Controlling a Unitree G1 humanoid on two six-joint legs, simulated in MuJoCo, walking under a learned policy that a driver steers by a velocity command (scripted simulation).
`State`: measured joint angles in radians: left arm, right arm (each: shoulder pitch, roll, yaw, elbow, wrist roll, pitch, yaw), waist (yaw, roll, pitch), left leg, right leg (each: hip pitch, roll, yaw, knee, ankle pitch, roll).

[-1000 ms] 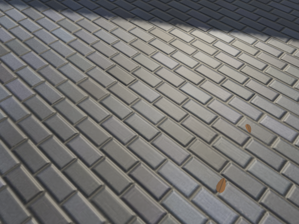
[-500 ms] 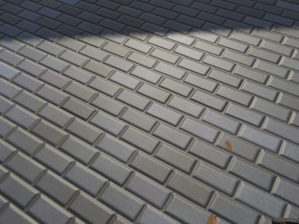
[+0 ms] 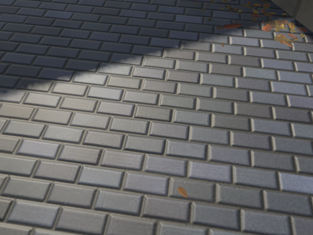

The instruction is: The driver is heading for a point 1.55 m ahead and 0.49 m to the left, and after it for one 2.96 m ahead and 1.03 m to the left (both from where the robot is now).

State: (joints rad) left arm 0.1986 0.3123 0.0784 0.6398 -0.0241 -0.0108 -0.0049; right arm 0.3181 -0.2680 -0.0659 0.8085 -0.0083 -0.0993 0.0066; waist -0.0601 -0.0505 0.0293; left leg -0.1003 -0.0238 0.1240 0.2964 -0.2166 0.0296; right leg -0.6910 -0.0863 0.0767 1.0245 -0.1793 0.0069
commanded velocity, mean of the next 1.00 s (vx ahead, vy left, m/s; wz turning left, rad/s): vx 0.35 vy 0.00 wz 0.22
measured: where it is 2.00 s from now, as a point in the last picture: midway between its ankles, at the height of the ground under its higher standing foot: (108, 147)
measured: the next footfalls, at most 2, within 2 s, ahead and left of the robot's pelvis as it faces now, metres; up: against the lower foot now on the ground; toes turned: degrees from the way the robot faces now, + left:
right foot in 0.22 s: +0.29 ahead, -0.17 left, +0.00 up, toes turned -7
left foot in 0.72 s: +0.45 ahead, +0.06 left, +0.00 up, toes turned +11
